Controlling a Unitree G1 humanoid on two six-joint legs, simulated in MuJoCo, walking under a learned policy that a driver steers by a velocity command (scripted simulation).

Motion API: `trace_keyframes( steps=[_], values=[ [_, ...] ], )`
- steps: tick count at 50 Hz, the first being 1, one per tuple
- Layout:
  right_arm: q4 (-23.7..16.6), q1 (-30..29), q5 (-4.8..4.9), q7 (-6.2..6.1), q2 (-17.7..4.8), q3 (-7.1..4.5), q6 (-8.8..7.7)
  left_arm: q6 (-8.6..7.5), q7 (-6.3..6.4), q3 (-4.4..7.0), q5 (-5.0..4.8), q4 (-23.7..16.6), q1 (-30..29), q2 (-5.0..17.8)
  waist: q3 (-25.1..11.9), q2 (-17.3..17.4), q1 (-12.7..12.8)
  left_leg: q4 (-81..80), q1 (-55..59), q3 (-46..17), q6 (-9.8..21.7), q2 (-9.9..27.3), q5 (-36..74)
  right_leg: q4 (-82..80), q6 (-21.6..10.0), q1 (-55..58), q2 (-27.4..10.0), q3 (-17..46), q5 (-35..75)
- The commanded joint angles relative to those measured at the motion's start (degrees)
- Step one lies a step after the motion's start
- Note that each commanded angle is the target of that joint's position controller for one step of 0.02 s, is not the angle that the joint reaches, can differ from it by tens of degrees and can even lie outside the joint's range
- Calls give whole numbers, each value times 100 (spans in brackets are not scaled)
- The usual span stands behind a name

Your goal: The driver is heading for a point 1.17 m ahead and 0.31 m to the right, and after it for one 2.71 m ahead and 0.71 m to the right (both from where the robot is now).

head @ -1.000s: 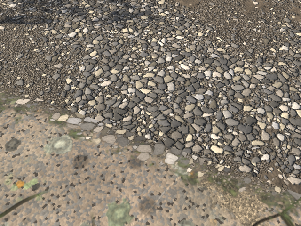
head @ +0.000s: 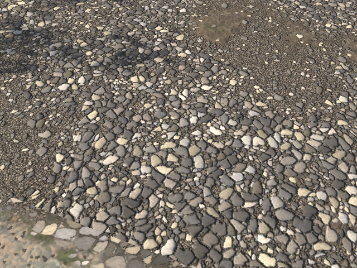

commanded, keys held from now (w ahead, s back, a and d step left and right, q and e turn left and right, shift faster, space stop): w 0.56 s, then w+e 0.44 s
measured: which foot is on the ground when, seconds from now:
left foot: down 0.00-0.26, up 0.28-0.80, down 0.82-1.00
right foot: up 0.00-0.24, down 0.26-0.84, up 0.86-1.00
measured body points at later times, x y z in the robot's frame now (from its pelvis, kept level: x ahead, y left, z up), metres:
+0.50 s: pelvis +0.26 -0.07 +0.00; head +0.27 -0.08 +0.45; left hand +0.29 +0.18 -0.13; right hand +0.36 -0.34 -0.13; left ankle +0.31 +0.11 -0.66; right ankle +0.28 -0.14 -0.75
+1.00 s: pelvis +0.50 +0.00 -0.03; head +0.50 +0.00 +0.42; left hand +0.66 +0.24 -0.15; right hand +0.45 -0.26 -0.17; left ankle +0.48 +0.12 -0.75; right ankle +0.49 -0.15 -0.66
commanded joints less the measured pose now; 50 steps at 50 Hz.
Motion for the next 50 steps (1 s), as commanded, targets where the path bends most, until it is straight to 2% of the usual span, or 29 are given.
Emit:
trace_keyframes(
  steps=[1,8,10,12,13,14,15,16,17,18,20,22,26,27,31,32,35,37,39,40,41,42,43,44,45,46,48,49,50],
  values=[
    [-284,10,33,-127,-799,-125,-52,-40,-47,16,30,-355,-192,128,440,431,137,-790,-306,-1055,786,1601,1241,-1079,57,-167,-39,-26,933],
    [-30,591,111,-184,-939,-177,71,-70,-274,-21,-35,-895,-1316,77,563,614,-152,-382,284,-742,605,1674,1674,-2399,-25,499,465,-353,812],
    [-43,405,65,-169,-963,-223,143,-106,-334,41,-78,-880,-904,258,328,749,192,108,571,-738,553,1829,2484,-2294,-197,913,523,-308,193],
    [-151,89,165,-204,-983,-219,221,-144,-334,236,-32,-504,367,629,-191,632,855,1525,647,-576,305,1553,3596,-2933,-487,2266,880,-548,16],
    [-240,185,77,-220,-874,-147,232,-149,-301,376,65,-254,1411,1105,-1047,72,1147,3306,-306,-374,108,1233,2602,-2853,-821,4012,44,428,516],
    [-149,1200,-37,-134,-58,61,110,-118,-321,418,33,-181,1831,1454,-1907,-1328,685,5466,-2558,-320,-229,193,-1557,-2969,-1701,6211,-1238,2785,203],
    [-25,1284,203,-78,-323,7,-55,-111,-330,333,6,-106,2105,1054,-2228,-1435,841,6490,-3501,-1212,-137,103,-2358,-3945,-1983,6345,-1519,4268,-1031],
    [-259,446,343,-84,-854,-145,-132,-118,-318,235,-32,-150,1633,705,-1132,-826,828,6778,-3958,-1179,-48,454,-1916,-4092,-1631,5493,-1303,3437,-1044],
    [-486,-146,318,-136,-1007,-189,-127,-107,-304,159,19,-301,946,554,-556,-230,665,6587,-3757,-983,-56,751,-1244,-4217,-1421,4412,-1098,2508,-381],
    [-545,-288,226,-190,-955,-229,-68,-143,-342,93,111,-355,564,391,-291,-21,456,6294,-3441,-964,-91,945,-844,-4390,-1333,3644,-874,1976,197],
    [-565,-21,181,-222,-748,-262,100,-203,-396,13,163,-305,347,100,-203,-110,132,5705,-2860,-999,-91,1242,-410,-4681,-1182,3031,-474,1304,336],
    [-608,-45,197,-285,-666,-296,202,-223,-310,40,123,-148,547,265,-44,-119,57,5118,-2850,-953,-107,1345,-216,-4915,-1199,2927,-384,990,650],
    [-975,-961,93,-310,-685,-333,241,-149,-122,120,97,64,987,594,299,18,230,3611,-3479,-889,-256,1451,750,-5139,-1114,3120,-344,630,915],
    [-1017,-1077,47,-256,-613,-325,227,-114,-88,130,66,91,1058,648,274,34,284,3212,-3428,-861,-278,1430,1053,-5147,-1107,3180,-295,551,1036],
    [-1206,-1679,94,-183,-551,-332,230,-8,-81,133,41,293,1409,615,237,-56,453,2685,-2987,-644,-424,1186,1558,-5086,-1083,3186,-122,324,969],
    [-1130,-1515,86,-119,-671,-393,185,-11,-78,160,115,408,1589,649,129,-157,413,3169,-3089,-847,-410,1297,1771,-4856,-1172,3478,-373,537,1125],
    [-1215,-1874,130,22,-801,-430,39,48,-50,140,86,307,1656,517,179,34,484,3338,-3610,-741,-399,1225,1423,-4350,-1271,4012,-478,784,1033],
    [-1242,-2002,125,109,-715,-406,-71,99,-31,143,87,238,1673,503,244,-168,480,3351,-3333,-620,-424,1114,1009,-4002,-1275,3825,-448,864,1019],
    [-1071,-1377,164,176,-800,-471,-137,122,-70,112,112,3,1211,478,90,-401,-4,3078,-1918,-366,-361,843,447,-3365,-1138,3081,-277,763,1752],
    [-773,-530,108,195,-963,-566,-203,126,-78,131,79,-113,895,512,-232,-438,-434,3033,-583,-99,-296,570,387,-2450,-1000,2465,-79,672,2275],
    [-439,630,78,194,-1176,-687,-258,88,-73,113,-5,-269,465,480,-517,-152,-1095,2492,703,-148,-171,606,460,-954,-750,1670,304,556,2251],
    [-311,1261,47,210,-1602,-780,-267,13,-38,59,9,-397,715,131,-755,1019,-1147,1793,1576,-1363,363,1607,235,1330,-372,545,1035,381,-354],
    [-466,885,150,264,-1272,-588,-256,-72,-28,27,-12,-273,1609,-157,-754,1958,-419,1505,1474,-2788,778,2442,1261,2471,-398,-347,1350,855,-2891],
    [-361,718,224,301,-1382,-612,-234,-80,0,81,-283,-456,1767,-42,-519,2088,-26,512,1150,-3931,1216,3091,973,2763,-431,-1034,1311,903,-2725],
    [-401,296,238,333,-1181,-568,-257,29,66,138,-338,-696,1165,219,-10,1336,47,382,555,-3969,1186,3174,136,2879,-493,-1433,885,742,-2371],
    [-506,-184,160,362,-895,-478,-251,156,98,162,-276,-802,832,359,275,634,90,382,-324,-3308,1114,3105,32,2615,-499,-1174,612,730,-2116],
    [-599,-845,58,284,-777,-439,-266,406,14,205,-103,-775,959,295,466,307,430,602,-1345,-2289,817,2785,-350,1768,-397,-469,146,814,-1379],
    [-550,-866,23,195,-774,-423,-255,432,-55,214,-32,-821,940,217,455,439,461,587,-1503,-1811,667,2551,-150,1625,-389,-293,215,646,-803],
    [-617,-925,52,51,-620,-363,-305,357,-126,273,-177,-977,511,339,574,594,490,651,-1283,-1235,235,2154,-876,798,-428,-583,162,810,87]
  ],
)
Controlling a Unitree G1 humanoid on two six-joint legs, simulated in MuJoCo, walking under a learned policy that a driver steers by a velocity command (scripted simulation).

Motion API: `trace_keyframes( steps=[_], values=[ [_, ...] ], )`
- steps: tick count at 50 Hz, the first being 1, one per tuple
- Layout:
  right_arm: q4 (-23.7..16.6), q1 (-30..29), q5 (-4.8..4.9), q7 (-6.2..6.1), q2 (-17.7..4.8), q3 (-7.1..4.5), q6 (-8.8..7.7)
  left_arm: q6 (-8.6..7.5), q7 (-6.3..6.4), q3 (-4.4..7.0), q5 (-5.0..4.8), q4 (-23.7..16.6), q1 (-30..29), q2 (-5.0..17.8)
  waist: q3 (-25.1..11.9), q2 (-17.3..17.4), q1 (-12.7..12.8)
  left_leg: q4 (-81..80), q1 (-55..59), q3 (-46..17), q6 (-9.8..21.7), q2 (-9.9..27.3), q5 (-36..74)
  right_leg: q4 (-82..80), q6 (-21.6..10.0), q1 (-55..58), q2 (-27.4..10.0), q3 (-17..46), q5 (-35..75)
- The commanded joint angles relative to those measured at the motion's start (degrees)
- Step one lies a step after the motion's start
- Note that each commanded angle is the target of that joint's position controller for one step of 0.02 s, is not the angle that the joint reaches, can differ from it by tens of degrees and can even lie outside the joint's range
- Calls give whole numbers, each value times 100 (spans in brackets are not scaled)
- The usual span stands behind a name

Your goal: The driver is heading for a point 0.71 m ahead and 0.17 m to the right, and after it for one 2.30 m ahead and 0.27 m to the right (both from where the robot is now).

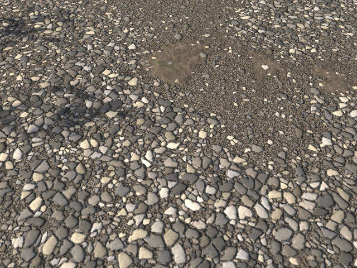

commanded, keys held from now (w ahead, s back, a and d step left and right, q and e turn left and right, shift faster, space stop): w+e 0.62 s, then w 0.20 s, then w+q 0.18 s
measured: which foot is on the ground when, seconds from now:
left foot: down 0.00-0.34, up 0.36-0.72, down 0.74-1.00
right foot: up 0.00-0.32, down 0.34-0.76, up 0.78-1.00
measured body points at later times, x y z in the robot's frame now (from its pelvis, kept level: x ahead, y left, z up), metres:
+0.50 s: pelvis +0.29 -0.08 -0.18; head +0.34 -0.09 +0.26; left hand +0.47 +0.13 -0.32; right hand +0.29 -0.35 -0.31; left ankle +0.31 +0.11 -0.76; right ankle +0.30 -0.15 -0.91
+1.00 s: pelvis +0.56 -0.10 -0.16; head +0.58 -0.10 +0.29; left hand +0.82 +0.06 -0.27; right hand +0.47 -0.36 -0.27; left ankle +0.59 -0.02 -0.91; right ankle +0.57 -0.29 -0.85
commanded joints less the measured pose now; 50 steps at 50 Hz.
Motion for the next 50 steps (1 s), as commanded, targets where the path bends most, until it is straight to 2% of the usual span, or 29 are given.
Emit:
trace_keyframes(
  steps=[1,2,3,6,9,12,14,15,16,17,18,19,20,21,22,23,25,28,30,33,36,37,38,39,40,42,44,46,50],
  values=[
    [-482,-544,-66,-270,-471,-2,-224,-46,-193,63,12,-518,-323,153,682,796,166,-1771,-100,-1264,663,1358,773,-1167,-60,-865,-475,441,1914],
    [-534,-541,-55,-420,-518,-12,-227,-63,-268,45,77,-685,-621,153,823,796,154,-1763,-733,-685,595,1075,577,-2229,21,-322,-284,232,2865],
    [-506,-225,-80,-503,-588,-14,-183,-79,-360,54,165,-721,-774,64,635,635,-12,-1544,-677,-484,580,1028,639,-2633,53,74,-59,-78,3815],
    [-520,373,-53,-642,-603,-6,-101,-7,-568,56,71,-856,-1257,5,662,664,-302,-901,-326,-304,520,1227,166,-3243,32,131,70,-101,4692],
    [-648,753,-1,-554,-430,21,-17,20,-661,-2,73,-1077,-1907,-40,775,564,-558,-200,51,-156,368,1308,-86,-3767,-29,85,75,-243,4829],
    [-753,986,60,-528,-477,13,119,-26,-737,-69,0,-1094,-2246,4,1082,468,-779,579,813,-382,321,1509,63,-4220,70,-446,-102,-210,4299],
    [-855,883,110,-557,-468,18,252,-138,-734,-37,2,-829,-1793,116,1117,272,-568,1322,952,-204,174,1525,1085,-5091,-16,31,-302,-216,4003],
    [-789,709,110,-552,-710,-51,304,-140,-674,46,28,-489,-841,219,685,508,-55,2265,614,-200,187,1551,1775,-5269,-162,1305,-378,-294,4060],
    [-759,739,127,-524,-744,-55,257,-176,-614,211,183,-129,91,532,55,153,436,3670,264,252,137,1113,2678,-5622,-349,2892,66,-829,4756],
    [-771,706,101,-504,-835,-120,190,-139,-555,297,278,186,960,819,-220,-379,945,6257,-1359,546,-90,508,348,-5488,-824,4826,-275,-339,5607],
    [-1127,1116,-46,-394,-449,24,41,-179,-478,302,341,149,996,1398,-936,-1260,544,7749,-3891,-156,-102,319,-2286,-3090,-1116,7142,-951,435,7218],
    [-1526,1011,46,-317,-830,67,-147,-132,-427,363,168,-39,1120,1489,-2208,-1595,818,7435,-4279,-1012,-149,417,-1860,-3081,-1858,7730,-1452,1599,6492],
    [-1810,552,213,-311,-840,72,-239,-44,-345,349,173,-79,1230,1481,-2353,-1118,863,7412,-4669,-1128,-213,386,-1699,-4098,-2094,7432,-1725,2496,4393],
    [-1793,317,294,-345,-857,48,-333,-74,-283,243,194,-128,790,1295,-2020,121,503,5946,-4673,-1363,-14,519,-109,-4725,-1798,6278,-1879,2772,2116],
    [-1777,93,160,-495,-818,27,-243,-106,-257,131,219,-426,-87,1000,-1365,465,167,5709,-4451,-1207,-99,496,364,-5233,-1708,4994,-1891,3302,1404],
    [-1774,130,87,-579,-644,39,-54,-171,-215,75,253,-537,-686,922,-755,406,-230,4820,-3903,-1347,-433,629,721,-5313,-1838,3522,-1962,3312,2434],
    [-1738,159,-127,-631,-655,-5,141,-235,-194,2,226,-624,-1054,659,-260,473,-444,3321,-2759,-1390,-698,838,623,-5438,-1602,1991,-1439,2543,2797],
    [-2113,-856,-220,-577,-463,46,61,-245,30,60,91,-462,-674,769,-299,-29,-57,1119,-1573,-1066,-599,462,1938,-5414,-1135,1395,-491,1375,3051],
    [-2198,-1275,-100,-497,-389,63,52,-170,84,82,68,-338,-335,770,-339,-174,169,153,-1136,-885,-508,45,2633,-5331,-960,1590,-269,1254,2454],
    [-2349,-1607,-15,-394,-523,21,36,-107,46,65,30,-209,103,636,-153,-162,312,-503,-1073,-937,-251,-80,2380,-5093,-790,2202,-500,1694,1500],
    [-2276,-1155,-45,-374,-725,-90,-28,-121,-8,31,73,-192,190,524,-129,-315,20,-965,-142,-792,157,-168,2032,-4548,-493,2398,-342,1799,1306],
    [-2191,-518,-79,-397,-959,-177,-47,-165,-39,-33,124,-265,106,329,-451,-67,-288,-972,886,-1187,431,250,2155,-3555,-279,2004,-15,1430,1376],
    [-2025,340,-184,-407,-1489,-319,-32,-255,-60,-119,69,-295,718,23,-1215,1418,-287,-1200,2842,-3072,1313,1460,1876,-1530,137,479,774,705,73],
    [-1827,800,-83,-352,-1441,-359,-2,-311,-75,-125,-5,-294,771,240,-1423,2220,-374,-2019,3226,-5179,1778,2196,98,-308,293,-650,799,510,-1757],
    [-1937,506,-12,-356,-1052,-238,-1,-322,-90,-13,-22,-344,268,681,-582,1394,-457,-2249,2689,-4975,1575,2036,-921,100,253,-1192,504,690,-1472],
    [-2018,-223,-51,-345,-842,-137,88,-274,-107,-32,128,-548,-475,583,341,608,-189,-2433,1250,-3611,1303,1506,-249,-401,246,-1014,-4,189,-570],
    [-2047,-524,-48,-301,-731,-74,91,-255,-94,-14,202,-528,-405,472,384,737,92,-2711,414,-2995,1197,1098,621,-1121,324,-205,-270,49,-175],
    [-2028,-575,7,-287,-809,-100,103,-270,-78,-43,233,-514,-360,338,205,869,181,-2828,240,-2516,1252,866,1429,-1720,436,190,-220,-181,81],
    [-1833,-290,101,-374,-1035,-181,167,-384,-102,-146,241,-663,-1116,150,140,788,-17,-2791,266,-1989,1223,702,2182,-3431,633,646,-62,-265,1168]
  ],
)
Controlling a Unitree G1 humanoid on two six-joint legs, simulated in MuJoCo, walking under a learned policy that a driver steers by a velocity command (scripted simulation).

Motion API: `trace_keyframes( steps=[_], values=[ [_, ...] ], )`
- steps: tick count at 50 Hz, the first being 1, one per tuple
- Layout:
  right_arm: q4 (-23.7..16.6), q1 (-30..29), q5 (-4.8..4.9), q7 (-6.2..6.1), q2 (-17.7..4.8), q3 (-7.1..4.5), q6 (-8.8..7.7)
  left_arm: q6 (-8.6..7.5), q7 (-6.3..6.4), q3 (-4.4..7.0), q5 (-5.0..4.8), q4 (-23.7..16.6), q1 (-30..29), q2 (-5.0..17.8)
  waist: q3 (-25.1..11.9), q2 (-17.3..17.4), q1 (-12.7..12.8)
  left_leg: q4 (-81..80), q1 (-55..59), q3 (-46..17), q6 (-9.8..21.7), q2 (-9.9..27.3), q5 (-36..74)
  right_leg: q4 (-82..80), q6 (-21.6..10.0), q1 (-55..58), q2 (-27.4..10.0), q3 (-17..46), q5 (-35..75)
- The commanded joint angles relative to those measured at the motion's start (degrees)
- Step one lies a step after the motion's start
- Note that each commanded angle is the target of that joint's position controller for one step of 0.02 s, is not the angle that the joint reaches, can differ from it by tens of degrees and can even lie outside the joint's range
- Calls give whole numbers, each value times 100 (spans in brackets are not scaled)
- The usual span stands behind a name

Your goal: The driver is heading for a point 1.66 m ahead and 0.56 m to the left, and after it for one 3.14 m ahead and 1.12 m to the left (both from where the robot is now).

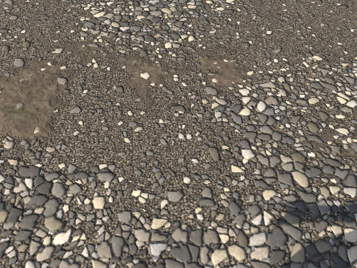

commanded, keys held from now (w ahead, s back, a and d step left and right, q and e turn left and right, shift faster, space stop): w+q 0.86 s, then w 0.14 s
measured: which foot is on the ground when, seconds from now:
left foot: down 0.00-0.20, up 0.22-0.66, down 0.68-1.00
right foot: up 0.00-0.18, down 0.20-0.68, up 0.70-1.00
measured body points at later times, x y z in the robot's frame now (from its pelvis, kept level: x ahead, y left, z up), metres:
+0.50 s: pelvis +0.24 -0.02 +0.00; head +0.26 -0.02 +0.45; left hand +0.19 +0.26 -0.12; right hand +0.48 -0.23 -0.09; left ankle +0.32 +0.17 -0.68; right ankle +0.20 -0.15 -0.75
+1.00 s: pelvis +0.47 +0.13 +0.00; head +0.49 +0.16 +0.45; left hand +0.50 +0.46 -0.10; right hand +0.69 -0.07 -0.10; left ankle +0.42 +0.18 -0.75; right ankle +0.71 +0.05 -0.68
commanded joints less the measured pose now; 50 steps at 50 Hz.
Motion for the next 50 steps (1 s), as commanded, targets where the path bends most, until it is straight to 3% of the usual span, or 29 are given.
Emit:
trace_keyframes(
  steps=[1,4,6,8,9,10,11,12,13,15,17,21,25,30,32,33,34,35,36,37,38,39,40,41,43,47,50],
  values=[
    [-400,-311,73,-67,-1036,-262,-69,-148,-39,-32,-14,-436,-565,81,-66,770,103,-956,-59,-1132,932,1127,813,-1091,163,374,164,-117,782],
    [-254,46,113,-62,-1056,-265,-18,-214,-94,-11,-85,-562,-987,193,-25,814,-62,-799,60,-1325,939,1219,608,-1631,207,671,287,-99,945],
    [-215,114,123,-74,-1092,-280,33,-289,-119,32,-132,-638,-1091,320,-33,851,-10,-594,190,-1601,875,1298,424,-1964,131,943,337,-67,704],
    [-226,29,142,-104,-1065,-265,81,-347,-116,99,-145,-531,-717,426,-160,892,269,-219,141,-1727,706,1189,325,-2426,-8,1724,351,-112,709],
    [-271,-68,117,-112,-927,-219,78,-364,-81,171,-105,-406,-252,563,-365,879,513,232,-157,-1656,550,977,453,-2481,-140,2520,202,-48,649],
    [-418,-325,69,-102,-614,-105,40,-378,-13,276,-14,-267,648,893,-905,492,973,1542,-880,-1266,304,623,241,-2452,-472,3784,-601,666,397],
    [-624,173,139,-113,-176,37,-55,-293,26,430,51,-141,1290,1465,-1608,-1040,926,3315,-2646,-432,-23,-24,-1249,-2685,-1302,5525,-1944,2611,-276],
    [-592,201,219,-138,-622,-50,-81,-254,3,373,1,-16,1419,1122,-1484,-1228,967,4389,-3493,-518,-99,203,-2101,-2995,-1570,5399,-2268,3534,-1129],
    [-593,-107,222,-138,-967,-153,-48,-253,0,252,-24,-64,1171,745,-853,-780,947,4805,-3699,-652,-79,450,-1688,-3088,-1372,4839,-2018,2914,-1204],
    [-632,-460,114,-128,-853,-169,48,-233,-32,122,-15,-99,541,374,-189,-443,693,4685,-3513,-525,-136,704,-979,-3408,-1092,3802,-1515,1787,-372],
    [-686,-537,111,-73,-669,-165,142,-249,-49,99,25,-37,290,297,85,-534,468,4449,-3155,-488,-159,884,-612,-3676,-956,3125,-1269,1043,394],
    [-891,-822,70,7,-491,-102,214,-292,-35,201,24,164,387,585,122,-288,409,3831,-3183,-338,-316,920,111,-3852,-1030,2977,-1246,118,1562],
    [-1128,-1540,68,149,-407,-16,193,-246,7,225,-17,301,481,790,287,-207,620,2521,-2801,-42,-246,866,1205,-3863,-860,2916,-1119,-628,1654],
    [-1484,-2208,78,299,-549,-24,224,-129,16,303,-148,464,813,1116,479,-180,736,1654,-2567,338,57,684,804,-3566,-631,3578,-1373,-1023,2037],
    [-1529,-1993,34,315,-751,-119,259,-58,53,360,-180,458,817,1329,232,-377,498,1548,-1931,666,288,338,196,-2854,-506,3801,-1383,-1252,3831],
    [-1421,-1465,23,300,-937,-228,279,-6,79,380,-192,448,805,1401,-89,-403,161,1403,-1191,832,437,79,68,-2035,-418,3777,-1295,-1397,4632],
    [-1147,-492,41,240,-1231,-404,306,26,115,340,-179,428,824,1310,-579,-248,-335,1138,228,849,644,-180,337,-793,-252,3245,-1088,-1546,4694],
    [-983,347,65,105,-1753,-577,365,-2,122,207,20,283,986,975,-1144,692,-576,1123,2035,-617,1013,746,631,1155,17,1660,-794,-1582,2375],
    [-1130,-2,76,124,-2197,-547,288,-179,23,-26,126,-47,1435,308,-1838,1908,154,184,3451,-3986,2038,2011,-705,2872,259,-528,381,-662,-2344],
    [-1211,181,63,166,-1671,-416,219,-350,-46,90,-103,-99,715,912,-2058,1114,-356,-374,3465,-4345,1900,2082,-1110,3296,160,-1065,213,240,-2163],
    [-1148,-15,16,174,-1462,-340,149,-420,-69,116,-251,-261,322,1018,-1234,910,-303,-407,2852,-3559,1651,1934,-643,3129,60,-1400,13,151,-1629],
    [-1181,-352,32,165,-1346,-296,116,-448,-21,82,-161,-238,269,920,-790,373,-54,-389,1988,-2904,1493,1685,-10,2674,28,-1155,-226,144,-1153],
    [-1244,-701,-9,148,-1218,-256,109,-429,24,108,-34,-197,305,923,-524,275,189,-431,1231,-2418,1383,1480,604,2216,62,-759,-380,145,-879],
    [-1331,-904,-77,131,-1107,-209,103,-356,22,134,-6,-181,426,945,-460,378,387,-557,746,-2168,1349,1341,976,2016,80,-374,-481,193,-722],
    [-1312,-976,-64,96,-1095,-201,64,-226,26,127,44,-181,494,828,-385,452,500,-742,251,-1931,1424,1233,1404,1632,225,-126,-451,109,-574],
    [-1061,-684,-30,-33,-1117,-187,35,-151,20,21,90,-302,-84,556,-120,476,314,-889,17,-1242,1250,988,1752,317,442,-252,-360,-23,705],
    [-873,-445,-5,-61,-1140,-176,39,-195,-55,-52,36,-411,-648,436,7,589,48,-881,-15,-986,992,838,1220,-861,401,111,-173,-95,1762]
  ],
)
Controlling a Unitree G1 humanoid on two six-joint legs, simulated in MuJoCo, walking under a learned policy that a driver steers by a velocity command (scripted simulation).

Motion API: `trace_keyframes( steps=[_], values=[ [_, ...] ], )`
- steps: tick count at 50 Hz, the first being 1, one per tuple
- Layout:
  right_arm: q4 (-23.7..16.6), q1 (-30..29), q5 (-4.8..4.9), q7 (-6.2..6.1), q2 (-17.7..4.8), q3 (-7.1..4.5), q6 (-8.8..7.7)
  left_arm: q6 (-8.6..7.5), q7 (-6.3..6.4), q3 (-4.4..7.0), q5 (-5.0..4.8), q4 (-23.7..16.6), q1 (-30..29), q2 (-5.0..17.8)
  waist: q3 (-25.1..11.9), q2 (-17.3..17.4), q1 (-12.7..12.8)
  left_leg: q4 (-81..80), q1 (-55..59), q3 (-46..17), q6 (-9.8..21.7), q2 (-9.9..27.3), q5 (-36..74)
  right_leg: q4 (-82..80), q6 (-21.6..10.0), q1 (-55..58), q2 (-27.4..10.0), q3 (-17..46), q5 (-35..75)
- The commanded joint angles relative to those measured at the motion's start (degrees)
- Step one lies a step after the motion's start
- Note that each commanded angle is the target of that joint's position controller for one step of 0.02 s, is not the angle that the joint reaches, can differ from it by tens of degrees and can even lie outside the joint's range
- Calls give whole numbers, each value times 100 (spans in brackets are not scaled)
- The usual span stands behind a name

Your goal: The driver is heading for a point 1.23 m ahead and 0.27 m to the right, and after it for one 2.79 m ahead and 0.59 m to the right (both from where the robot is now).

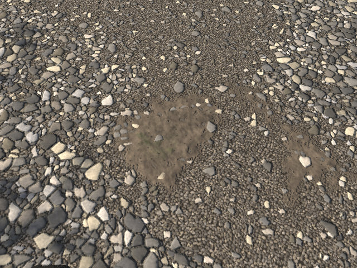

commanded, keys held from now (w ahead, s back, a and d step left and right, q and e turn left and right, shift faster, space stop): w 0.52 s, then w+e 0.48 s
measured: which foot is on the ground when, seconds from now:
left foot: down 0.00-0.24, up 0.26-0.70, down 0.72-1.00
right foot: up 0.00-0.20, down 0.22-0.72, up 0.74-1.00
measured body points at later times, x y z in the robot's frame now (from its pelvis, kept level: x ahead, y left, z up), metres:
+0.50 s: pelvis +0.28 -0.06 +0.00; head +0.31 -0.07 +0.45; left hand +0.30 +0.21 -0.12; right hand +0.46 -0.31 -0.10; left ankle +0.39 +0.12 -0.68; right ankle +0.26 -0.15 -0.75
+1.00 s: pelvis +0.55 +0.00 +0.00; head +0.57 +0.00 +0.45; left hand +0.73 +0.25 -0.11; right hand +0.57 -0.29 -0.12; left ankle +0.54 +0.10 -0.75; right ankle +0.61 -0.18 -0.67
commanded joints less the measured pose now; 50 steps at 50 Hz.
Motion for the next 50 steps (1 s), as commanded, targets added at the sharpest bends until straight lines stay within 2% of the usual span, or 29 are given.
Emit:
trace_keyframes(
  steps=[1,4,7,9,10,11,12,13,14,15,16,17,19,21,26,29,32,34,35,36,37,38,39,40,41,42,45,48,50],
  values=[
    [-231,29,30,-57,-943,-248,-108,-80,-68,6,-53,-383,-453,242,-166,615,-89,-676,-320,-722,716,1291,968,-916,-10,743,227,-212,1015],
    [-34,287,55,-43,-985,-253,-95,-134,-148,16,-105,-556,-854,349,44,628,-252,-493,176,-985,738,1548,839,-1366,-154,565,290,-172,844],
    [106,411,52,-67,-1006,-267,-16,-190,-223,49,-99,-656,-891,451,64,721,-220,-137,839,-1260,671,1818,1352,-1685,-382,484,384,-216,130],
    [131,303,58,-83,-1042,-277,45,-218,-221,108,-97,-581,-462,549,-113,857,43,287,980,-1234,538,1770,2411,-1901,-581,1143,565,-423,-266],
    [108,204,53,-89,-968,-241,64,-232,-191,202,-71,-404,166,697,-522,796,371,955,885,-1002,402,1489,3249,-2060,-752,2087,656,-527,-69],
    [-10,92,-10,-93,-779,-147,55,-244,-153,289,-5,-260,1115,974,-1335,560,807,2259,159,-733,191,1194,2885,-1779,-1140,3665,-9,112,255],
    [-60,755,35,-80,-401,-24,-37,-194,-123,438,43,-125,1895,1464,-2230,-765,785,4428,-1995,-164,-312,317,625,-1870,-2043,5954,-1268,2310,-442],
    [-60,732,61,-69,-520,-8,-115,-153,-171,348,-131,25,2082,1081,-2273,-1329,845,5243,-3078,-420,-392,134,-2202,-2686,-2239,6228,-1657,3754,-1557],
    [-124,213,156,-38,-925,-119,-144,-116,-148,246,-191,-25,1745,760,-1347,-739,883,5599,-3577,-480,-371,507,-1895,-2849,-1958,5541,-1491,3202,-2277],
    [-225,-209,138,-27,-926,-108,-154,-63,-124,189,-138,-112,1360,632,-810,-306,768,5450,-3562,-209,-354,810,-1403,-2970,-1756,4752,-1270,2516,-2164],
    [-280,-456,50,-17,-863,-114,-157,-36,-131,130,-88,-136,1084,508,-350,-107,625,5042,-3442,-68,-376,994,-1057,-3193,-1694,4003,-1019,2051,-1738],
    [-260,-424,1,-18,-807,-140,-135,-52,-132,83,-35,-162,928,408,-213,-185,450,4735,-3150,-61,-396,1168,-796,-3348,-1630,3541,-835,1728,-1296],
    [-167,-181,13,-13,-583,-102,-77,-91,-141,83,-46,-132,858,427,-230,-346,275,4433,-2766,55,-479,1254,-590,-3569,-1665,3104,-638,1269,-620],
    [-227,-346,-19,-39,-481,-68,-55,-125,-118,123,-83,-48,923,580,-166,-276,255,4004,-2874,149,-595,1312,-259,-3719,-1738,2990,-602,889,29],
    [-421,-1287,-18,13,-261,25,-146,-54,-51,158,-160,174,1307,753,-48,-151,577,2167,-2686,351,-652,1202,1290,-3757,-1493,3131,-329,128,644],
    [-598,-1887,28,99,-248,31,-213,32,-33,164,-217,365,1762,804,94,-115,795,1485,-2491,383,-659,1007,1557,-3599,-1476,3327,-428,295,490],
    [-710,-2104,49,193,-384,-20,-294,142,17,198,-240,441,1896,872,127,-197,729,1012,-2371,264,-558,889,1197,-3237,-1388,3762,-656,635,481],
    [-641,-1803,41,196,-549,-89,-339,199,55,244,-232,450,1831,971,-16,-321,485,811,-1790,299,-440,787,799,-2855,-1272,3864,-716,790,840],
    [-498,-1272,26,162,-704,-177,-355,214,63,234,-226,432,1736,957,-314,-298,161,598,-951,417,-302,690,768,-2293,-1146,3736,-527,660,1460],
    [-322,-459,-44,103,-987,-299,-362,198,57,161,-165,367,1701,761,-977,-201,-224,806,463,229,-77,997,951,-1214,-958,3176,-201,452,1386],
    [-248,488,-135,34,-1470,-415,-326,143,50,9,7,166,1854,298,-1999,735,-462,1155,2429,-1108,371,2313,1186,738,-670,1720,382,97,-483],
    [-131,643,-123,73,-1533,-424,-253,49,28,-89,-187,113,2502,-21,-2711,2180,-196,337,3456,-3371,1023,3181,-252,2180,-468,130,871,144,-3291],
    [-160,492,-69,58,-995,-298,-230,46,36,80,-339,173,2067,618,-1987,1353,-359,3,2905,-3170,812,2952,-1114,2741,-454,-391,539,431,-3050],
    [-151,135,-27,35,-783,-220,-227,65,40,146,-360,26,1549,778,-1187,1011,-323,-130,2122,-2316,621,2781,-966,2754,-452,-578,332,266,-2500],
    [-144,-222,-53,47,-632,-160,-237,104,51,151,-293,-1,1358,698,-772,676,-135,-317,1370,-1726,543,2541,-430,2594,-411,-355,131,180,-2072],
    [-108,-484,-82,59,-512,-137,-259,152,43,171,-242,-27,1339,604,-501,767,52,-514,813,-1268,530,2363,-44,2343,-379,-131,-20,189,-1784],
    [17,-805,-108,56,-483,-171,-368,346,26,160,-266,-45,1453,289,-219,835,343,-989,55,-348,547,2195,648,2096,-283,288,-178,133,-1407],
    [194,-741,-122,9,-655,-251,-398,410,19,156,-202,-234,1114,224,-49,598,337,-1142,113,237,610,2230,1200,1504,-190,-39,-224,182,-790],
    [274,-716,-120,-28,-749,-280,-364,380,-53,130,-205,-313,868,166,-3,541,272,-1161,223,673,532,2127,1349,824,-209,5,-198,82,-174]
  ],
)
Next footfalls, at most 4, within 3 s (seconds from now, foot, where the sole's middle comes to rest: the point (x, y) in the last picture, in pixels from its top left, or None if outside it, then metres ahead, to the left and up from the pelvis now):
0.22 right None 0.30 -0.15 -0.78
0.72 left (143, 238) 0.58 0.10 -0.78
1.24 right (218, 185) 0.80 -0.21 -0.78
1.74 left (198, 123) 1.15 -0.15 -0.78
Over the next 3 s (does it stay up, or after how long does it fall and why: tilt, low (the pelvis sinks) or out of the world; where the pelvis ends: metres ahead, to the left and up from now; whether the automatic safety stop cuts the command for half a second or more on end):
stays up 1.55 -0.36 0.00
